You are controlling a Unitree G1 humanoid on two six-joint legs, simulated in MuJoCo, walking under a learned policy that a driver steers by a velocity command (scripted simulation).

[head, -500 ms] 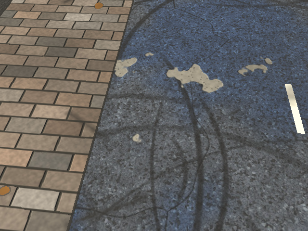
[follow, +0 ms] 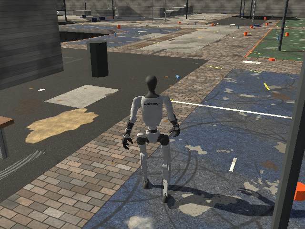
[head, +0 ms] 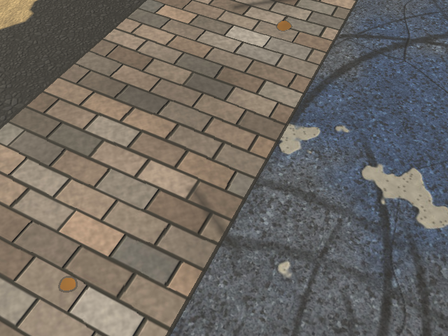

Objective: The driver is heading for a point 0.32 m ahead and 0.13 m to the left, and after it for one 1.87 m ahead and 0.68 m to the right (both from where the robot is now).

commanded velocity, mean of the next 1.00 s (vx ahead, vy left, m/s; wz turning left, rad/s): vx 0.22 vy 0.00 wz -0.09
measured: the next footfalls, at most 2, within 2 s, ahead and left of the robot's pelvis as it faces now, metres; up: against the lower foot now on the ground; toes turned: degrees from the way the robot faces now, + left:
right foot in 0.44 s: +0.44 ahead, -0.07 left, +0.00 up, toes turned +8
left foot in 0.88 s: +0.41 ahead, +0.15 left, +0.00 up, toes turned -11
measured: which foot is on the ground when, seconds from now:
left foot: down 0.00-0.46, up 0.48-0.86, down 0.88-1.00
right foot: up 0.00-0.42, down 0.44-0.88, up 0.90-1.00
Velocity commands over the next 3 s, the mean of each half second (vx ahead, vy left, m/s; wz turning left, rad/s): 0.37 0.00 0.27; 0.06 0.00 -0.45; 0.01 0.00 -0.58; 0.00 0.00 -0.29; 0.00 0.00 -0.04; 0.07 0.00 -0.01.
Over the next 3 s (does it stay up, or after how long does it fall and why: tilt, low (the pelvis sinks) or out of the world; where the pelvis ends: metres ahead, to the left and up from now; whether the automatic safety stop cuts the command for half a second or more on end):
stays up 0.37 0.01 0.02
